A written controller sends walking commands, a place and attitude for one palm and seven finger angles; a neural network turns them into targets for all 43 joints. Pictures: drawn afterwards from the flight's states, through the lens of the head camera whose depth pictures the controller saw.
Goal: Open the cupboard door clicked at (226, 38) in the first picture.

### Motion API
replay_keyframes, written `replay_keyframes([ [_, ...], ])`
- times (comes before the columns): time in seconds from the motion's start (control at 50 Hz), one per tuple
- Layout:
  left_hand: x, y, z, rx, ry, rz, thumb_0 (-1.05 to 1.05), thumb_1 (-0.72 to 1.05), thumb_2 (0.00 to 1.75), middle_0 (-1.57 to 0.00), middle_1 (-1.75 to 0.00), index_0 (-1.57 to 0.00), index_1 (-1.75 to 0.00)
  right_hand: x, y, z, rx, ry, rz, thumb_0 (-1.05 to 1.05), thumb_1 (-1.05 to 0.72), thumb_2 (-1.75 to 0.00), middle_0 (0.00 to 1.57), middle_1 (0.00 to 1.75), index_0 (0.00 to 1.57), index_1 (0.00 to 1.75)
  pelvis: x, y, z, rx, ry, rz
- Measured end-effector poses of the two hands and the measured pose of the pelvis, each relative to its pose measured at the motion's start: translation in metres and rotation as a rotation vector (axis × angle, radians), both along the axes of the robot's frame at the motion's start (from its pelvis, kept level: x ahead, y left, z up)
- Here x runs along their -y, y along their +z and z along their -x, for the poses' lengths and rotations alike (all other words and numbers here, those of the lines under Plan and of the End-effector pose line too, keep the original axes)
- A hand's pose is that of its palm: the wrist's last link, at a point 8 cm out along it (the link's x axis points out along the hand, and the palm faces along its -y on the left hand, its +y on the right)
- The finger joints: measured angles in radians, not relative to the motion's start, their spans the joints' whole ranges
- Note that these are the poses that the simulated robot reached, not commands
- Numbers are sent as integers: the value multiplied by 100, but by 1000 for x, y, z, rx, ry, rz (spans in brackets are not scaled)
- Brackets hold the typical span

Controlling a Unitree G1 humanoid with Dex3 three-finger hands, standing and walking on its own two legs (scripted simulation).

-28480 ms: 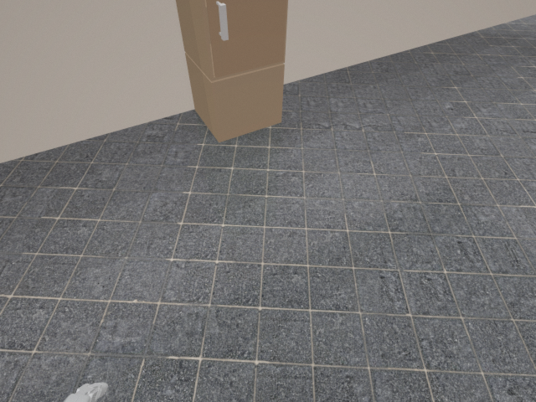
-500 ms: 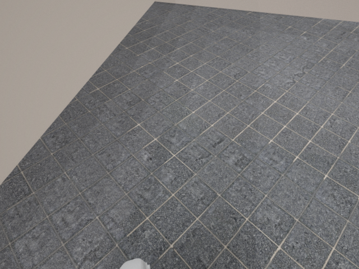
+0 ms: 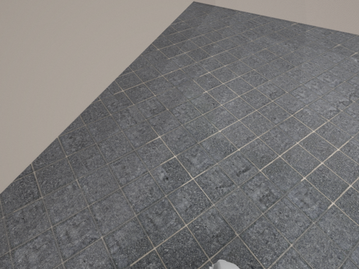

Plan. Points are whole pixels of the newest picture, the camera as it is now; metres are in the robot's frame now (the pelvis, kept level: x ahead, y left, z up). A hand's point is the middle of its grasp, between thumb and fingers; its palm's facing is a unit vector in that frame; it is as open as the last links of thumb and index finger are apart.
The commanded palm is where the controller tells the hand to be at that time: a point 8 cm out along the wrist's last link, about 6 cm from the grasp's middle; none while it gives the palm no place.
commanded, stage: turn to face it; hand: left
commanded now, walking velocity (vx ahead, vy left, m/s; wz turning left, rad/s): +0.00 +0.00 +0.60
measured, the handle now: out of the picture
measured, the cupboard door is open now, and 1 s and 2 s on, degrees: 46 46 46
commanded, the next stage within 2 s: none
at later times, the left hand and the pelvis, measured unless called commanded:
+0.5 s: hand out of the picture +0.07 +0.19 -0.19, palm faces +0.35 -0.91 -0.22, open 7.4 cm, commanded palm none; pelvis +0.08 -0.02 -0.02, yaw +19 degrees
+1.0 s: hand out of the picture +0.06 +0.14 -0.16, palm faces +0.60 -0.76 -0.24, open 7.4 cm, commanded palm none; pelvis +0.13 -0.06 +0.00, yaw +38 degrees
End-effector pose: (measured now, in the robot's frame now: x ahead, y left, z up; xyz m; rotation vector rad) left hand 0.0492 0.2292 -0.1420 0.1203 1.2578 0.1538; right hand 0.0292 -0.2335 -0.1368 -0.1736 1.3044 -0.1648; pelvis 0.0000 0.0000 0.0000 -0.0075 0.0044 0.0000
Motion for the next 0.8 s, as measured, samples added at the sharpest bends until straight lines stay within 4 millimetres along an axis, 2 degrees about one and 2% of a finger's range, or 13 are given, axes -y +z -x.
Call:
replay_keyframes([
  [0.06,4,9,-38,80,5,-29,1,92,90,-20,-29,-20,-30,11,-5,-1,-61,1,-18,0,-93,-90,20,30,21,30,12,-1,-13,-6,36,-3],
  [0.1,7,12,-57,124,12,-52,0,92,90,-20,-29,-20,-30,21,-12,-7,-82,2,-29,0,-92,-90,20,30,21,30,23,-5,-23,-10,59,-13],
  [0.14,10,12,-69,154,24,-79,0,91,90,-20,-29,-20,-30,32,-18,-19,-91,10,-35,0,-92,-90,20,30,21,30,32,-10,-31,-16,80,-26],
  [0.18,14,17,-72,159,45,-88,0,91,90,-20,-29,-20,-30,40,-17,-37,-91,33,-29,0,-92,-90,20,30,21,30,35,-8,-37,-9,118,-22],
  [0.26,19,22,-66,140,106,-83,0,91,90,-20,-30,-20,-30,49,-4,-84,-48,99,-12,0,-92,-90,20,30,20,30,39,1,-51,-8,183,-34],
  [0.32,19,18,-54,113,157,-65,0,91,90,-20,-30,-20,-30,46,6,-125,-1,171,2,0,-91,-90,20,30,20,30,39,4,-60,-14,230,-42],
  [0.4,13,4,-29,63,237,-38,0,90,90,-20,-30,-20,-30,29,13,-183,77,283,29,0,-91,-90,20,30,20,30,31,-2,-68,-17,284,-33],
  [0.44,5,-10,-14,32,276,-28,0,90,90,-20,-30,-20,-30,19,11,-210,135,338,46,0,-91,-90,20,30,20,30,23,-12,-72,-21,304,-7],
  [0.48,-2,-18,-1,-17,303,-33,0,90,90,-20,-30,-20,-30,11,12,-228,173,373,57,0,-91,-90,20,30,20,30,22,-17,-74,-24,323,-13],
  [0.54,-9,-13,8,-56,348,-52,1,90,90,-20,-30,-20,-30,3,18,-243,184,418,63,0,-91,-90,20,30,20,30,25,-12,-79,-31,357,-5],
  [0.64,-11,7,3,-21,402,-90,1,91,90,-20,-29,-20,-30,1,15,-255,138,475,41,0,-91,-90,20,30,21,30,34,-3,-91,-32,413,6],
  [0.74,1,18,-9,41,437,-152,1,91,90,-20,-30,-20,-30,9,-4,-272,96,509,-5,0,-91,-90,20,30,21,30,53,-10,-108,-35,479,-12],
  [0.8,16,24,-6,48,465,-172,0,91,90,-20,-30,-20,-30,11,-11,-287,75,531,-18,0,-91,-90,20,30,21,30,60,-9,-113,-24,523,-19],
])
